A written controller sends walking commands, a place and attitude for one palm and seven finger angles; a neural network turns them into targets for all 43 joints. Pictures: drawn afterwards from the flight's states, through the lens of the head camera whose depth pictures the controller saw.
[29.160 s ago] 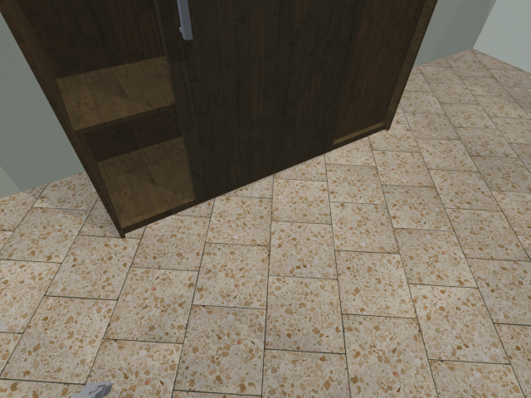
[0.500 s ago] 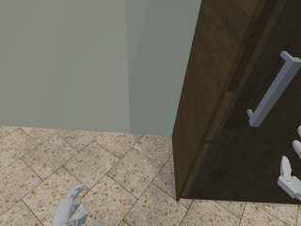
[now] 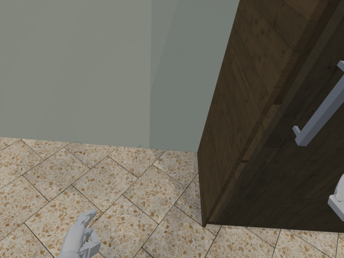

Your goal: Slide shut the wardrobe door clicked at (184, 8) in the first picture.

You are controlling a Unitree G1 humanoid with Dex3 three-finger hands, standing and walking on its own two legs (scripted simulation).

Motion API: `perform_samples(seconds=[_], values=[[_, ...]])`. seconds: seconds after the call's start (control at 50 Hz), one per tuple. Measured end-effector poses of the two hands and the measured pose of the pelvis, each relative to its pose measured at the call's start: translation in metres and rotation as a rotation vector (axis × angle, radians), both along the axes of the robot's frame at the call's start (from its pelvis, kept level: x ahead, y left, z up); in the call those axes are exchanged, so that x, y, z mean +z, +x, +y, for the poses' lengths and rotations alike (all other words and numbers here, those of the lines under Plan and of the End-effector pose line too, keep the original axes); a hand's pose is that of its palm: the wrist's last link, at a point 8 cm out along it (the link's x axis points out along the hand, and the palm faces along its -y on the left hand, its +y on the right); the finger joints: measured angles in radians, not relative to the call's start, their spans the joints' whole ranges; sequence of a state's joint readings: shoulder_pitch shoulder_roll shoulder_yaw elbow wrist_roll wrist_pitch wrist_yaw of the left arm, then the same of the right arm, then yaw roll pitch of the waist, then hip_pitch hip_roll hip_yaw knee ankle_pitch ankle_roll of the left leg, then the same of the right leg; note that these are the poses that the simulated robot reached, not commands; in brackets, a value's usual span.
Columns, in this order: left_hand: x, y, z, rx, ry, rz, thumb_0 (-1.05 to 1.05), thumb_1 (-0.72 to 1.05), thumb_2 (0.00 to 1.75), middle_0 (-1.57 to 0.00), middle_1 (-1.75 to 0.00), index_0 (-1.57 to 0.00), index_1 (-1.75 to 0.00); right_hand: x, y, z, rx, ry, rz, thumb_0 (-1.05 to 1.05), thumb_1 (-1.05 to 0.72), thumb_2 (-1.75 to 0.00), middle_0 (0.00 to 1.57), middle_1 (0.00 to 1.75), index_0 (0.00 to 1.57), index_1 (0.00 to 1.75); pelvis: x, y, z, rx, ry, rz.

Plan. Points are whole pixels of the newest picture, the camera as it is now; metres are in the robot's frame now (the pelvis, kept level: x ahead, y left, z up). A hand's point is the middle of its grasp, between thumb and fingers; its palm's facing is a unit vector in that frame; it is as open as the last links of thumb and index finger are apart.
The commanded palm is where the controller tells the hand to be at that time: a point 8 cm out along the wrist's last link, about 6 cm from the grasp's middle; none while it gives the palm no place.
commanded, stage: step back with the hand held close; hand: right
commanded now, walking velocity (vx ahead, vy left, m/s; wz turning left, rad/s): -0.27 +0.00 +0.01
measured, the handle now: (320, 106) +0.44 -0.37 +0.17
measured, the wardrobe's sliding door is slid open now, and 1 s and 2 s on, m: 0.04 0.04 0.04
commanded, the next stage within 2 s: stop stepping back and stand still in 0.96 s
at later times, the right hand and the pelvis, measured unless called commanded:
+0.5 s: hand out of the picture +0.14 -0.32 +0.15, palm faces +0.40 +0.79 -0.46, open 7.4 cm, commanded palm +0.08 -0.36 +0.17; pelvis -0.07 -0.06 -0.02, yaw +2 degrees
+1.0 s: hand out of the picture +0.01 -0.36 +0.17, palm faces +0.47 +0.80 -0.37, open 7.5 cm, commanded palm -0.06 -0.39 +0.17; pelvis -0.19 -0.09 -0.02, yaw -1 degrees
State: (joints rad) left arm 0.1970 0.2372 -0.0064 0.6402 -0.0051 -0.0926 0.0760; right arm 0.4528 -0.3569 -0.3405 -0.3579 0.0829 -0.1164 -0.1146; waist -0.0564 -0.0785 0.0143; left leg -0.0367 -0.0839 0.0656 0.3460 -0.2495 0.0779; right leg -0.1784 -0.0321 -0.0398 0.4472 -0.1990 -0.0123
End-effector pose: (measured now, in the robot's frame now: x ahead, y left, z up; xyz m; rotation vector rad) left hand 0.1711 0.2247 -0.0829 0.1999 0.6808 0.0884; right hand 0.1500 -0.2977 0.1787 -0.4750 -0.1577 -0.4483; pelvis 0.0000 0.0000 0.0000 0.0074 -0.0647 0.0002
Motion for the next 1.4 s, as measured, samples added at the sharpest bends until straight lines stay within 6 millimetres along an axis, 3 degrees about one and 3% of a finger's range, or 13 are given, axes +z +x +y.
perform_samples(seconds=[0.2,0.36,0.5,0.6,0.74,0.9,1.06,1.14,1.22,1.28,1.4], values=[[0.004,-0.019,0.007,0.09,0.065,0.032,0.01,0.91,0.89,-0.2,-0.3,-0.2,-0.3,-0.015,0.009,-0.006,0.093,-0.032,0.012,0.01,-0.89,-0.9,0.21,0.3,0.21,0.3,-0.01,-0.013,-0.018,0.022,0.011,0.065],[0.009,-0.057,-0.019,0.132,0.081,0.045,0.01,0.91,0.89,-0.2,-0.3,-0.2,-0.3,-0.007,-0.01,-0.038,0.129,-0.097,-0.008,0.01,-0.88,-0.9,0.21,0.3,0.21,0.3,-0.012,-0.039,-0.045,0.045,0.014,0.069],[0.001,-0.096,-0.051,0.092,0.059,0.042,0.01,0.91,0.89,-0.2,-0.3,-0.2,-0.3,-0.009,-0.047,-0.061,0.087,-0.095,-0.045,0.01,-0.88,-0.9,0.21,0.3,0.21,0.3,-0.015,-0.069,-0.061,0.04,0.02,0.063],[-0.006,-0.123,-0.066,0.061,0.037,0.06,0.01,0.91,0.89,-0.21,-0.3,-0.2,-0.3,-0.013,-0.074,-0.067,0.051,-0.058,-0.06,0.01,-0.88,-0.9,0.21,0.3,0.21,0.3,-0.015,-0.093,-0.066,0.035,0.036,0.059],[-0.005,-0.156,-0.067,0.058,0.063,0.057,0.01,0.9,0.89,-0.21,-0.3,-0.2,-0.3,-0.011,-0.108,-0.068,0.074,-0.048,-0.109,0.01,-0.88,-0.9,0.21,0.3,0.21,0.3,-0.018,-0.123,-0.073,0.018,0.035,0.046],[-0.003,-0.188,-0.071,0.081,0.118,0.02,0.01,0.91,0.89,-0.2,-0.3,-0.2,-0.3,-0.009,-0.142,-0.092,0.088,-0.078,-0.173,0.01,-0.88,-0.9,0.21,0.3,0.21,0.3,-0.027,-0.163,-0.089,0.002,0.088,0.021],[0.003,-0.218,-0.1,-0.001,0.034,-0.041,0.01,0.91,0.89,-0.2,-0.3,-0.2,-0.3,0.005,-0.217,-0.099,0.06,-0.083,-0.2,0.01,-0.88,-0.9,0.21,0.3,0.21,0.3,-0.024,-0.215,-0.092,-0.008,0.045,0.063],[0.004,-0.243,-0.112,-0.037,0.043,0.014,0.01,0.91,0.89,-0.2,-0.3,-0.2,-0.3,0.003,-0.25,-0.107,0.039,-0.045,-0.2,0.01,-0.88,-0.9,0.21,0.3,0.21,0.3,-0.016,-0.238,-0.102,0.007,0.028,0.039],[0.012,-0.269,-0.12,-0.036,0.086,0.031,0.01,0.91,0.89,-0.21,-0.3,-0.2,-0.3,-0.007,-0.261,-0.123,0.003,0.014,-0.197,0.01,-0.88,-0.9,0.21,0.3,0.21,0.3,-0.011,-0.254,-0.113,-0.014,0.017,0.044],[0.011,-0.284,-0.123,-0.004,0.118,0.007,0.01,0.9,0.89,-0.21,-0.3,-0.2,-0.3,-0.012,-0.267,-0.136,0.012,0.028,-0.201,0.01,-0.88,-0.9,0.21,0.3,0.21,0.3,-0.017,-0.27,-0.129,-0.04,0.038,0.052],[0.019,-0.323,-0.139,0.071,0.072,-0.001,0.01,0.91,0.89,-0.2,-0.3,-0.2,-0.3,-0.002,-0.285,-0.148,0.057,-0.04,-0.119,0.02,-0.89,-0.9,0.21,0.3,0.21,0.3,-0.006,-0.297,-0.141,0.0,0.025,0.045]])
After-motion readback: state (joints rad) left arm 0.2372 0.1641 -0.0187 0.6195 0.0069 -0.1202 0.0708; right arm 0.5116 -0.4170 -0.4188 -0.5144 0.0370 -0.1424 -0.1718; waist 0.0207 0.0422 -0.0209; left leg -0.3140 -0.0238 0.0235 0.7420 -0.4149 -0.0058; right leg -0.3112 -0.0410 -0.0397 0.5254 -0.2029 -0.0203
